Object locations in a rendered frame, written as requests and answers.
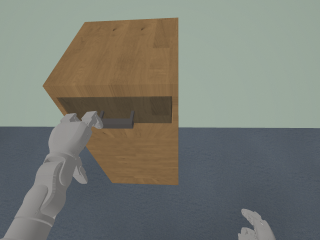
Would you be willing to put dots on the drawer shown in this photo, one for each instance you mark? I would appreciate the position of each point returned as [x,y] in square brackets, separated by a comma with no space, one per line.
[147,109]

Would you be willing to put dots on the right robot hand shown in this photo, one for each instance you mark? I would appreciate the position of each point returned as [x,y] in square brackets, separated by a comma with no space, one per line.
[262,230]

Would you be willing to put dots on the robot left forearm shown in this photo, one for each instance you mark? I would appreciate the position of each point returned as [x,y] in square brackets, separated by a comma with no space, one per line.
[44,200]

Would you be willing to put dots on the cabinet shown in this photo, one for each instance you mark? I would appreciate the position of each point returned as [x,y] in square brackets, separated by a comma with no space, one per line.
[126,58]

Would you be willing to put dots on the left robot hand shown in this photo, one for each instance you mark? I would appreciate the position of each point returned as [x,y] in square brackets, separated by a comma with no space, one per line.
[71,135]

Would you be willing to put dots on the handle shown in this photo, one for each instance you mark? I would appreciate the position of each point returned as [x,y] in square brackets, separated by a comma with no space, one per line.
[117,123]

